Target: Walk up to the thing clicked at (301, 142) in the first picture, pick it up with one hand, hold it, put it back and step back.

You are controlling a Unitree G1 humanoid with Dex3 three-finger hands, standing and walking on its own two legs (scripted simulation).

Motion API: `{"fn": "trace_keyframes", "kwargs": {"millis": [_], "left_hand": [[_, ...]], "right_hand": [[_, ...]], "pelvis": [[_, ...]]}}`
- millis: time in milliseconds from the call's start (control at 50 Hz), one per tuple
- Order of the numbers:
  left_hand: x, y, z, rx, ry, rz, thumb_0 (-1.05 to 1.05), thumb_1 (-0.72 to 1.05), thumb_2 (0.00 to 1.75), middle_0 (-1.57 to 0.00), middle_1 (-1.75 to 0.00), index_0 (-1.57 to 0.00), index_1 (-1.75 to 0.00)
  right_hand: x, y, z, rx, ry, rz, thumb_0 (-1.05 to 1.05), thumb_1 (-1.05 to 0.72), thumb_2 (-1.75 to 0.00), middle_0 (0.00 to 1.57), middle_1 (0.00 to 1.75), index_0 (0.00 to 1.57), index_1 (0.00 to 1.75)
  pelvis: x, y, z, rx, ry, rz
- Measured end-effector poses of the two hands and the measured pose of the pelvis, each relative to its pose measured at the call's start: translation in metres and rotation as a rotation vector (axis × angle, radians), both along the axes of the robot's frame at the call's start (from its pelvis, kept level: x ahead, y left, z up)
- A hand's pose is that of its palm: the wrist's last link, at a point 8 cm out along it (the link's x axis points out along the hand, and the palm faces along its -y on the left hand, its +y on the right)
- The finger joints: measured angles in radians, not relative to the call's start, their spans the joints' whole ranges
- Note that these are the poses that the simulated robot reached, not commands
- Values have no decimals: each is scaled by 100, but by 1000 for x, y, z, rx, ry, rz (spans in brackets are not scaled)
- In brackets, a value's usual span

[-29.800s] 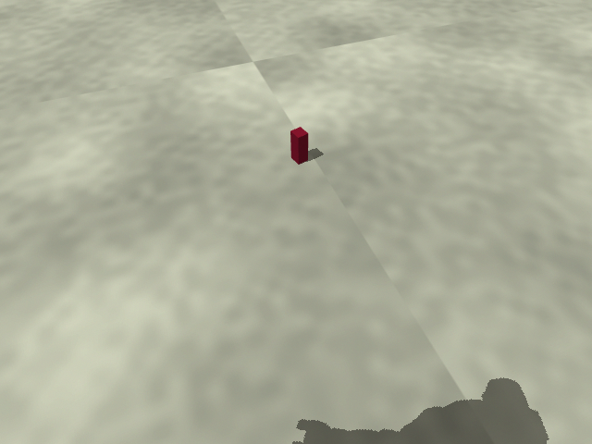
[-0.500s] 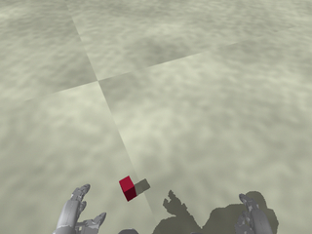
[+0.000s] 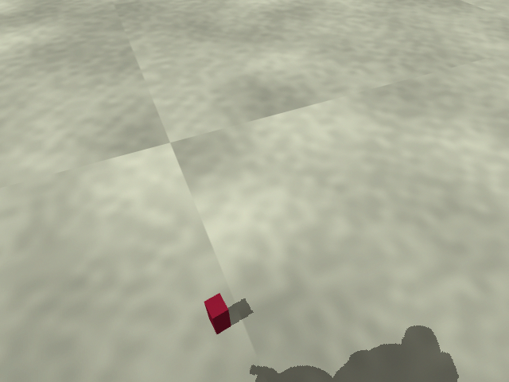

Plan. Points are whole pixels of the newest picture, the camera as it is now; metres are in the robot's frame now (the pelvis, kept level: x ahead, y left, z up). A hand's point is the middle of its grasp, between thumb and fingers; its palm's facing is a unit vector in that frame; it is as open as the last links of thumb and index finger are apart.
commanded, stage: stand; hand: left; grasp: from the side
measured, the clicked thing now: (218, 314) +0.45 +0.17 -0.68
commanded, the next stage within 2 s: step back in 1.62 s
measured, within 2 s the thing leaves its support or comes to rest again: neither
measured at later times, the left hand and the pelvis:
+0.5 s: hand out of the picture +0.04 +0.24 -0.15, palm faces -0.02 -0.93 -0.35, open 7.4 cm; pelvis -0.01 -0.01 +0.01, yaw +0 degrees
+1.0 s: hand out of the picture +0.08 +0.23 -0.15, palm faces -0.02 -0.94 -0.35, open 7.4 cm; pelvis +0.01 -0.02 +0.01, yaw +0 degrees
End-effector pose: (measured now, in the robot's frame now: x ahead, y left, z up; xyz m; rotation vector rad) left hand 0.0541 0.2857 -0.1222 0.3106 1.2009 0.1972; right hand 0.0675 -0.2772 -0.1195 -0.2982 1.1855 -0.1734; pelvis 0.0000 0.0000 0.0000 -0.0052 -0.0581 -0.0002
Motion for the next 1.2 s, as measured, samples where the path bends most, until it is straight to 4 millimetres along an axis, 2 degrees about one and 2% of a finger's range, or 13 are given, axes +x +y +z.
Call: {"fn": "trace_keyframes", "kwargs": {"millis": [100,220,440,700,1020,1200], "left_hand": [[-11,1,4,5,33,12,1,90,90,-20,-30,-20,-30],[-20,2,8,18,54,21,1,90,90,-20,-30,-20,-30],[-22,-3,10,22,73,28,1,91,90,-20,-30,-20,-30],[-7,-12,10,9,80,19,1,90,90,-20,-30,-20,-30],[25,-16,15,8,35,8,1,91,90,-20,-30,-20,-30],[30,-15,15,8,38,7,1,91,90,-20,-30,-20,-30]], "right_hand": [[-4,3,-1,18,14,-3,1,-90,-90,21,30,20,30],[-7,-3,-1,22,25,-11,1,-90,-90,21,30,20,30],[-16,-22,1,2,57,-28,1,-90,-90,20,30,20,30],[-20,-30,1,-4,92,-38,1,-90,-90,20,30,20,30],[3,-33,4,-5,58,-34,1,-90,-90,20,30,20,30],[9,-35,6,-10,51,-36,1,-90,-90,20,30,20,30]], "pelvis": [[-3,0,5,5,-10,2],[-7,-3,7,7,-16,5],[-8,-11,9,5,-15,6],[-1,-18,10,6,-1,1],[11,-20,12,6,5,-7],[15,-21,13,6,11,-9]]}}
